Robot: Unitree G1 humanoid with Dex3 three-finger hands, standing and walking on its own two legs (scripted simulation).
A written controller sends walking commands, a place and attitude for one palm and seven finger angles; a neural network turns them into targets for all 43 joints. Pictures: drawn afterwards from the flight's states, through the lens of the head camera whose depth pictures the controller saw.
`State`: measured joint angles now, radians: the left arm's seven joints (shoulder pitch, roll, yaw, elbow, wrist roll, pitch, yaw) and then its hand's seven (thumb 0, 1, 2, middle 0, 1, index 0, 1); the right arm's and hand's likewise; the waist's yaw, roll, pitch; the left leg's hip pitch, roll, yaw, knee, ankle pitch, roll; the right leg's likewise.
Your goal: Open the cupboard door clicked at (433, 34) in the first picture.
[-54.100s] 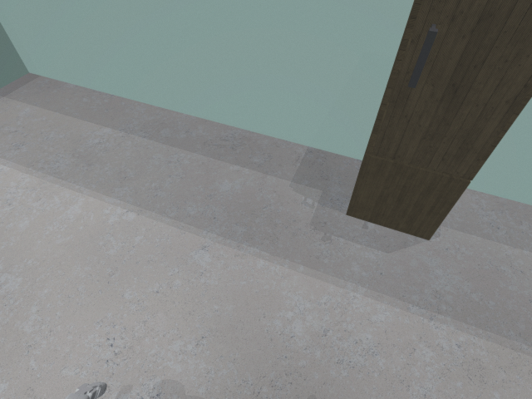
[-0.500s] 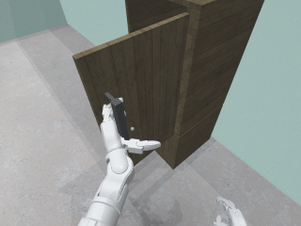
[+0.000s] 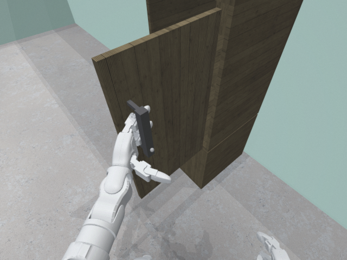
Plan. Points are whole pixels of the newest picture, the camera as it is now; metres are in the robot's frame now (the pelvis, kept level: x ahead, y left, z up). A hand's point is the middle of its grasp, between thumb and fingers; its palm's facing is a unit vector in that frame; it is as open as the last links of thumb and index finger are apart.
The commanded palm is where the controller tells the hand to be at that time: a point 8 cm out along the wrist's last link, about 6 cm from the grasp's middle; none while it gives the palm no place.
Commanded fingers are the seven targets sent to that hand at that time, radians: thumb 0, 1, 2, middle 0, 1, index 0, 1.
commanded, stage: slide the hand sideways off the handle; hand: left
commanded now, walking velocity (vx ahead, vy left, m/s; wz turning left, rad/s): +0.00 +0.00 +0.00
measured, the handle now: (140, 129) +0.40 +0.11 +0.09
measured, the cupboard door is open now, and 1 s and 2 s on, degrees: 92 93 93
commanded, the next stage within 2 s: draw the hand back to the body in 0.84 s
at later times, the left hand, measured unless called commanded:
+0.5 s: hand (136, 169) +0.29 +0.10 +0.08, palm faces -0.02 -1.00 -0.02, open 16.3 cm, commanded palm +0.26 +0.17 +0.08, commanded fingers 0.00 -0.50 0.30 -0.15 -0.30 -0.15 -0.30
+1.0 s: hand (114, 183) +0.26 +0.14 +0.08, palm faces -0.02 -1.00 -0.03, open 16.3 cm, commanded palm +0.23 +0.20 +0.09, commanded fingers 0.00 -0.50 0.30 -0.15 -0.30 -0.15 -0.30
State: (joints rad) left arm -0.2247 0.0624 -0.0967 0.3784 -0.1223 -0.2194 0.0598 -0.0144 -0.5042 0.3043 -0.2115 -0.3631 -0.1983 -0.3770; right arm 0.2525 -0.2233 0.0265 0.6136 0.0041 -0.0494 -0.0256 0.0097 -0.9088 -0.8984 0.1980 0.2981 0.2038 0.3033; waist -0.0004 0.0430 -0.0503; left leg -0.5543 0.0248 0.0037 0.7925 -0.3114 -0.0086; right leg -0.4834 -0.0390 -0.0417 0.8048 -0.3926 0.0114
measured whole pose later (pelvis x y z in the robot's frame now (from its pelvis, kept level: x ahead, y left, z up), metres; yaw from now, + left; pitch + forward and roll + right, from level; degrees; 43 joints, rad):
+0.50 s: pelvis +0.04 -0.02 +0.00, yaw +0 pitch +5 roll +0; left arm 0.23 0.13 -0.03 -0.04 -0.15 -0.21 -0.07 -0.01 -0.50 0.30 -0.17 -0.31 -0.16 -0.31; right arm 0.20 -0.21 0.03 0.54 0.00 -0.08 -0.03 0.01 -0.91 -0.90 0.20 0.30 0.20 0.30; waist 0.02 0.04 -0.07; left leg -0.52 0.05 -0.01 0.79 -0.37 -0.04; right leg -0.44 -0.02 -0.05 0.80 -0.45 -0.01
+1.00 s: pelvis +0.04 -0.02 -0.01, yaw +1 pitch +7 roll -1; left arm 0.37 0.20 0.11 -0.13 -0.27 -0.25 -0.24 -0.01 -0.50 0.30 -0.15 -0.30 -0.15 -0.30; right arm 0.24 -0.25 0.02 0.54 0.02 -0.15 -0.07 0.01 -0.91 -0.90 0.20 0.30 0.20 0.30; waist 0.02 0.06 -0.08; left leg -0.59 0.05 -0.04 0.87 -0.40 -0.04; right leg -0.50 -0.01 -0.08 0.87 -0.49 -0.02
